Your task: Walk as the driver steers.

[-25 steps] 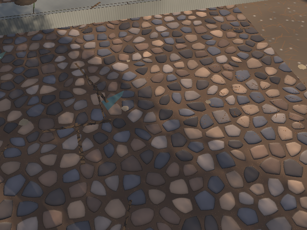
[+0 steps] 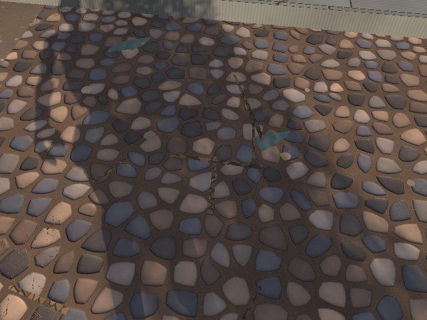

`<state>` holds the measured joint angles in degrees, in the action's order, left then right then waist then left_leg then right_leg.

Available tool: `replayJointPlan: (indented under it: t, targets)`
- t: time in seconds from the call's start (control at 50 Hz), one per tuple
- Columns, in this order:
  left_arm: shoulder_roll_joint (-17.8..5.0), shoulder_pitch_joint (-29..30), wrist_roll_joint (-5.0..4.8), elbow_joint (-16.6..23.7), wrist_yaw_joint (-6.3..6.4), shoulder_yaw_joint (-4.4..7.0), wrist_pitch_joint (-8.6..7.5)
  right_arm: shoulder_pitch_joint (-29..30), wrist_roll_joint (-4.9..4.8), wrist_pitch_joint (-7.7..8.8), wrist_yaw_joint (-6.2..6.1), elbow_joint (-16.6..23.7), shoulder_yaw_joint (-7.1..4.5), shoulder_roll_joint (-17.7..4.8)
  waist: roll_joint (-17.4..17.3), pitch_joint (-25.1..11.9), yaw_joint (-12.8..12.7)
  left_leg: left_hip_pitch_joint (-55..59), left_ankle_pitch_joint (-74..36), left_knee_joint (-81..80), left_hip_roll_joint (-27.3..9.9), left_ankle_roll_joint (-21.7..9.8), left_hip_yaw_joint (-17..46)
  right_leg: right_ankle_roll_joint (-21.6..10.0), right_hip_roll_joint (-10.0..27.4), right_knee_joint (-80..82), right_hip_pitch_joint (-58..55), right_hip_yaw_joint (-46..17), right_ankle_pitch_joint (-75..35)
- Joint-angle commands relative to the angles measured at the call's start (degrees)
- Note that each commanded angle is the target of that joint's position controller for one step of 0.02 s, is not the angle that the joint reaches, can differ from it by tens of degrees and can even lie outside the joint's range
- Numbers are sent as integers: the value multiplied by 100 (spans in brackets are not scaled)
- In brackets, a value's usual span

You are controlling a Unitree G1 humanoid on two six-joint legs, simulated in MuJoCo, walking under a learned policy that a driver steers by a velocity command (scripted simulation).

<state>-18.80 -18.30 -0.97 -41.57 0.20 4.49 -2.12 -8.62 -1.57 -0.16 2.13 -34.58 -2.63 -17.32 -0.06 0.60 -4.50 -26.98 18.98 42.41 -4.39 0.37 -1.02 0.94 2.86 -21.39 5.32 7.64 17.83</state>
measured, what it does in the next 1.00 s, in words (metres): walks ahead: left foot, then right foot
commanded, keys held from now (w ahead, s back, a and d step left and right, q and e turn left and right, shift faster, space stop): w+q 0.28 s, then w+e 0.72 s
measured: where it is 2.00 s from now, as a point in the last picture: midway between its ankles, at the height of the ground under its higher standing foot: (247, 167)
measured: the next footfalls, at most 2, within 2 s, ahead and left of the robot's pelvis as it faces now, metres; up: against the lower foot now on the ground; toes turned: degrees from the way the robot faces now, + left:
left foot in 0.06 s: +0.10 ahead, +0.13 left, +0.00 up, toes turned +5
right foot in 0.54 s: +0.47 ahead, -0.01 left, +0.00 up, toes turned +9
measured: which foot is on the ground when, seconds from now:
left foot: up 0.00-0.04, down 0.06-0.54, up 0.56-1.00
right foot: down 0.00-0.06, up 0.08-0.52, down 0.54-1.00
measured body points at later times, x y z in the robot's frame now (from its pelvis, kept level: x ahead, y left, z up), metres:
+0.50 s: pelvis +0.24 +0.06 -0.01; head +0.27 +0.08 +0.44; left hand +0.44 +0.32 -0.09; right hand +0.31 -0.23 -0.11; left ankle +0.06 +0.13 -0.74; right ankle +0.43 -0.02 -0.72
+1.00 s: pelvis +0.54 +0.11 -0.01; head +0.57 +0.10 +0.44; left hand +0.57 +0.41 -0.12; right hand +0.77 -0.13 -0.06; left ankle +0.69 +0.23 -0.73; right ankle +0.43 -0.01 -0.74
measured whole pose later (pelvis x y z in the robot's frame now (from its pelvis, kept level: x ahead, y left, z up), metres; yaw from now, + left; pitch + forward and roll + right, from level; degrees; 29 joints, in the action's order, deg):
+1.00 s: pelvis +0.54 +0.11 -0.01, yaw -5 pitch +2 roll -1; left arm -17.5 -23.1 -1.7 -43.5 0.7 3.9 -1.9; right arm -2.6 -0.2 6.6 0.8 -34.8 -0.8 -16.4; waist -2.0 1.2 -5.6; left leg -27.3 1.2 26.8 -0.1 1.8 5.6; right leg -2.5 -6.3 -25.5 3.8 -12.6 22.6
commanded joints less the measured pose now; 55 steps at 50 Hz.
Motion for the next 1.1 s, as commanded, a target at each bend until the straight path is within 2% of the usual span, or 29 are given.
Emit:
replayJointPlan:
  t: [0.02, 0.04, 0.06, 0.08, 0.1, 0.12, 0.16, 0.18, 0.24, 0.32, 0.44, 0.5, 0.54, 0.56, 0.58, 0.6, 0.62, 0.64, 0.66, 0.68, 0.74, 0.84, 0.94, 1.0, 1.02, 1.04, 1.06, 1.08, 1.1]
  targets:
    - [-1037, 377, -106, 317, -78, 271, -82, -81, 3, 81, 12, 366, -161, -516, 548, -5, 400, 1035, -371, -879, 407, -215, -563, -926, 1222, 384, 657, -663, -9]
    - [-885, 329, -72, 299, -85, 212, -104, -586, -5, 56, -30, 219, -287, -726, 400, -207, 648, 1883, -305, -986, 624, -369, -616, -751, 1066, -375, 1036, -351, -576]
    - [-573, 341, 40, 338, -85, 101, -142, -1470, -55, 36, -91, 27, -482, -1089, -158, -611, 1075, 3058, -219, -1219, 383, -638, 49, -416, 715, -2009, 1711, 153, -878]
    - [-71, 627, 231, 896, -74, -64, -248, -1886, 0, 97, -158, 111, -632, -1982, -1935, -787, 1030, 4163, 656, -2262, -1272, -1713, 3615, 144, -266, -4442, 4011, 121, 1422]
    - [-470, 925, 17, 963, -80, -2, -395, -1872, 19, 252, -90, 221, -513, -1634, -1137, -1029, 1250, 4190, 1780, -3070, -1682, -2218, 4885, 101, -341, -5277, 4796, -1131, 1544]
    - [-721, 1043, -166, 994, -125, 64, -480, -1627, 59, 350, -72, 192, -387, -1244, -944, -448, 1082, 3841, 1682, -3113, -1637, -2090, 4330, -65, -45, -5318, 5092, -1244, 1036]
    - [-719, 905, 69, 799, -111, 64, -536, -1059, 90, 383, -77, 254, -254, -836, -447, 15, 702, 2875, 370, -2944, -1113, -1707, 3101, -131, 294, -4540, 4489, -1222, 108]
    - [-721, 851, 165, 747, -119, 88, -522, -841, 142, 377, -105, 292, -215, -776, -509, 88, 536, 2463, -248, -3005, -870, -1593, 2666, -96, 343, -4180, 4066, -1226, -185]
    - [-526, 909, 218, 620, -144, 37, -434, -794, 142, 398, -219, 211, -237, -876, -408, 36, 433, 2056, -1657, -3085, -576, -1547, 1978, 148, 126, -3466, 3600, -1010, -846]
    - [-119, 1651, 140, 675, -200, -156, -421, -1111, 64, 386, -329, -97, -247, -891, -514, 113, 706, 1792, -1980, -3044, -245, -1231, 1261, 271, -133, -1635, 2985, -852, -2133]
    - [-218, 2397, -1, 856, -374, -171, -470, -1620, 53, 384, -301, -583, -255, -946, -545, 435, 994, 2689, -2158, -2988, -784, -1117, 1248, -212, -111, -776, 3115, -812, -2267]
    - [-396, 2005, 17, 783, -402, -84, -456, -1565, 80, 316, -332, -671, -286, -1054, -656, 90, 735, 3236, -4381, -2289, -811, -943, 959, -562, -397, -749, 2530, -546, -1501]
    - [-727, 634, 25, 456, -334, 107, -406, -1411, 145, 234, -380, -617, -244, -1035, -566, -889, -7, 2845, -5941, -472, -482, -694, 507, -948, -590, -722, 529, -429, -1651]
    - [-1161, -257, 49, 380, -290, 216, -357, -1645, 318, 262, -407, -441, -137, -788, 239, -1728, -161, 1323, -4118, 1349, -170, -451, 339, -1477, 505, -1068, -1495, -2016, -1955]
    - [-1270, -529, -33, 242, -336, 243, -354, -2240, 283, 369, -315, -431, 24, -254, 1584, -2356, 186, -745, 1042, 3203, 926, -33, 464, -2390, 1664, -268, -3065, -4979, -368]
    - [-745, -524, -128, 252, -310, 132, -338, -1581, 134, 506, -258, -350, -48, -779, 926, -1963, -156, -1391, 1100, 3593, 692, -88, 996, -2133, 1526, 310, -2908, -5247, 540]
    - [-672, -122, -69, 326, -255, 100, -305, -881, -26, 618, -206, -126, -91, -926, 600, -1052, -158, -1698, 577, 3469, 429, -134, 910, -1914, 1377, 477, -2106, -4465, 311]
    - [-659, 126, 6, 390, -225, 87, -281, -526, 43, 711, -206, -39, -54, -853, 37, -571, -31, -1592, 259, 3129, 246, -161, 816, -1821, 1157, 594, -1282, -3975, -339]
    - [-614, 298, 51, 436, -202, 72, -274, -458, 158, 755, -215, -3, -72, -807, -125, -295, 177, -1386, 46, 2721, 109, -115, 783, -1804, 972, 688, -681, -3623, -980]
    - [-540, 395, 109, 489, -173, 40, -276, -561, 211, 747, -210, 3, -76, -762, 19, -271, 369, -1070, -88, 2481, 13, -67, 792, -1800, 797, 812, -302, -3382, -1384]
    - [-524, 450, 20, 458, -98, 41, -265, -698, 277, 636, -224, -17, -24, -565, 279, -127, 566, -855, -93, 1725, -53, 202, 584, -1871, 608, 1007, 409, -2873, -2004]
    - [-795, 86, -52, 278, 36, 134, -181, 465, 266, 658, -207, 267, 115, -245, 331, 84, 165, -114, -2028, -446, 304, 430, 361, -1433, 87, 936, 1277, -2215, -1796]
    - [-765, -275, -112, 138, 82, 150, -61, 786, 113, 728, -148, 351, -40, -552, 531, -62, 137, 342, -2062, -1348, 450, 281, 687, -1136, 383, 307, 562, -2958, -1127]
    - [-553, -148, -48, 202, 59, 101, -16, -83, 128, 777, -190, 166, -231, -813, 604, -422, 661, 1650, -1545, -1744, 317, -134, 601, -822, 162, -738, 570, -2987, -1433]
    - [-172, -174, 45, 314, 21, -37, -36, -867, 223, 781, -241, 122, -322, -1097, 74, -1194, 994, 2975, -1100, -1673, -579, -508, 1408, -628, -173, -2236, 1111, -2584, -784]
    - [242, -971, -66, 461, 18, -170, -94, -1297, 301, 691, -232, -36, -430, -1546, -1629, -1883, 688, 4693, -105, -2086, -1866, -1412, 3886, -263, -968, -4102, 2990, -1772, 1547]
    - [-307, -1021, -178, 391, 40, -91, -97, -1340, 186, 653, -179, -79, -385, -1160, -1549, -1684, 754, 4548, 1279, -2453, -2068, -1520, 4853, -179, -502, -5021, 3837, -1785, 1524]
    - [-673, -442, -168, 406, 51, 17, -61, -1080, 167, 639, -191, -18, -284, -759, -874, -932, 906, 3909, 1265, -2567, -1765, -1269, 3964, -133, -284, -5282, 4003, -1770, 943]
    - [-691, -62, -88, 477, 62, 40, -28, -814, 203, 616, -193, -23, -230, -619, -496, -491, 857, 3261, 441, -2601, -1491, -1098, 3080, -88, -106, -5207, 3865, -1589, 505]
